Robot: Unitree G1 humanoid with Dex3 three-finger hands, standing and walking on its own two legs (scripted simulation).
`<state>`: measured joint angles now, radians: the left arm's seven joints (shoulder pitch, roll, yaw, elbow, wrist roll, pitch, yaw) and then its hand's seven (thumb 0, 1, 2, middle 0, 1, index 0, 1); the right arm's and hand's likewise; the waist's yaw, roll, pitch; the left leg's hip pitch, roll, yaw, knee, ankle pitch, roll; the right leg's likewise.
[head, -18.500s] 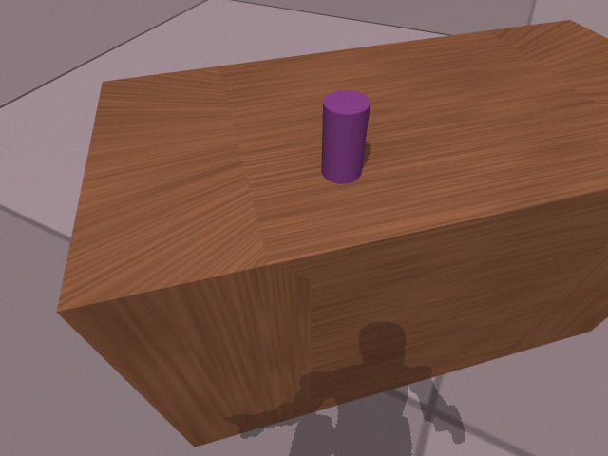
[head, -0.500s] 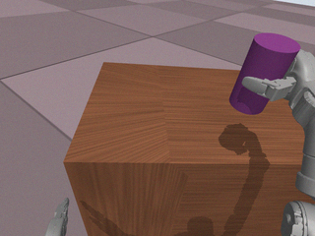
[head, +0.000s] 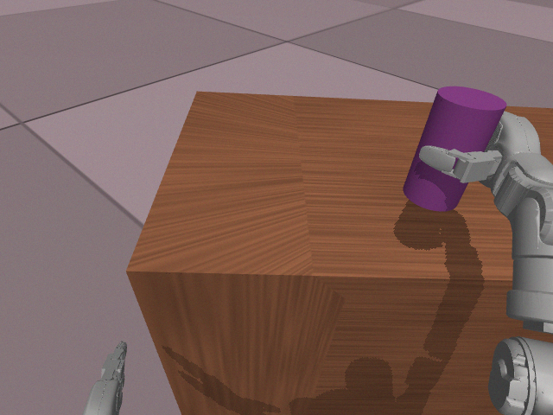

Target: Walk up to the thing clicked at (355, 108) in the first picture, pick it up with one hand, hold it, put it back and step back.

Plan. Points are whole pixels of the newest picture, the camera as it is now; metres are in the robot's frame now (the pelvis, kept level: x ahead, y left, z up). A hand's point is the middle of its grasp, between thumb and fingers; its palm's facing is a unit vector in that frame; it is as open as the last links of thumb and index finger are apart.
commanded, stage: crouch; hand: right
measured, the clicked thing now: (448, 151) +0.40 -0.18 +0.25
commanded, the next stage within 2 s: lower in 0.94 s
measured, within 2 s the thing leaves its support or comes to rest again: rests again in 1.86 s
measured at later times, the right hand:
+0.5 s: hand (432, 151) +0.46 -0.19 +0.21, palm faces +0.17 +0.99 -0.02, open 10.5 cm
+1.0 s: hand (424, 154) +0.49 -0.20 +0.18, palm faces +0.15 +0.99 -0.02, open 10.5 cm
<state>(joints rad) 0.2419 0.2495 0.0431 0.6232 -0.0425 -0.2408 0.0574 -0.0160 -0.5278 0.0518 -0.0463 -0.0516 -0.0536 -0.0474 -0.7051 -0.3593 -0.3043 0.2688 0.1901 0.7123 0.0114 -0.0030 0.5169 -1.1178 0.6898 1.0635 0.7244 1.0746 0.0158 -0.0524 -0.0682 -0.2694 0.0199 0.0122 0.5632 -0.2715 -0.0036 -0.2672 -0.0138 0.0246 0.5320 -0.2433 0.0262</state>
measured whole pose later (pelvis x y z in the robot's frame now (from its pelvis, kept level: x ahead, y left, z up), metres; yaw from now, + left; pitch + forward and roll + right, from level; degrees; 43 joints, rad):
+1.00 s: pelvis +0.02 -0.01 +0.00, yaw +2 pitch +5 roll +0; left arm 0.25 0.22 0.06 0.57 -0.02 -0.18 0.06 -0.02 -0.53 0.05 -0.06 -0.05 -0.06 -0.05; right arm -0.81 -0.40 -0.32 0.79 0.11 0.12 0.05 0.00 0.52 -1.12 0.69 1.07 0.72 1.08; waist 0.06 -0.02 -0.07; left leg -0.39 0.01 -0.02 0.58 -0.29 -0.01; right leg -0.39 -0.03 0.00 0.58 -0.29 0.02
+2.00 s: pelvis +0.02 -0.01 -0.02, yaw +2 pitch +12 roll +1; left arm 0.25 0.23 0.04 0.46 -0.01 -0.12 0.05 -0.01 -0.54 0.07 -0.05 -0.04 -0.05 -0.05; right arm -0.83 -0.46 -0.37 1.03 0.10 -0.18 0.07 0.00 0.52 -1.12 0.69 1.07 0.72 1.07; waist 0.13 0.01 -0.09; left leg -0.57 -0.01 -0.01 0.69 -0.32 -0.01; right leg -0.58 -0.04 0.00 0.73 -0.35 0.02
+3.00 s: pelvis +0.02 -0.01 -0.02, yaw +3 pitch +11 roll +1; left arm 0.29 0.25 0.05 0.36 -0.01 -0.05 0.05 -0.02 -0.52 0.05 -0.06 -0.05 -0.06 -0.05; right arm -0.83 -0.49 -0.44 0.97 0.08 -0.13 0.09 -0.01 0.53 -0.06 0.12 0.10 0.12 0.09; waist 0.12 0.00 -0.12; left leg -0.56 -0.01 -0.02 0.69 -0.33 -0.02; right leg -0.57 -0.04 -0.01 0.73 -0.35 0.01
